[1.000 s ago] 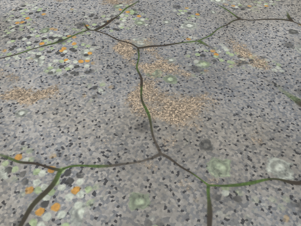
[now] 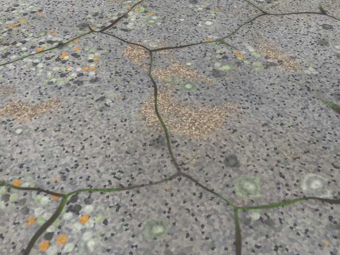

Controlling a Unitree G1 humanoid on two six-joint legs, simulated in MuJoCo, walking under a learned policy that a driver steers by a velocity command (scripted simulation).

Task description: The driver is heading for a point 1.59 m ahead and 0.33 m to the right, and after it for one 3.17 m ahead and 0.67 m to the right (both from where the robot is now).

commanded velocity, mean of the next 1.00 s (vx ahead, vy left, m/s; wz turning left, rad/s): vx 0.02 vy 0.00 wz -0.06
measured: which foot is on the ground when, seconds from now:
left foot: down 0.00-1.00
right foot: down 0.00-0.88, up 0.90-1.00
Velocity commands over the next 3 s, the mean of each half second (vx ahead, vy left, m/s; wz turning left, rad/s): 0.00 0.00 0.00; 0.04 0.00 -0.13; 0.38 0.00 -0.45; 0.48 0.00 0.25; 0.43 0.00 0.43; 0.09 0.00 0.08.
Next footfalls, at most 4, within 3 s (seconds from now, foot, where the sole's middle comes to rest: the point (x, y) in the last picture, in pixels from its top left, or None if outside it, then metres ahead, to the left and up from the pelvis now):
1.18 right None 0.14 -0.16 -0.78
1.70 left None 0.51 -0.15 -0.78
2.24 right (260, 190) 0.82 -0.37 -0.78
2.70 left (213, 177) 0.89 -0.17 -0.78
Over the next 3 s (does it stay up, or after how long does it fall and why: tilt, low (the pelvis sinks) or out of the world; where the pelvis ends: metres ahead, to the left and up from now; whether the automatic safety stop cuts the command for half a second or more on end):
stays up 0.82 -0.26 0.00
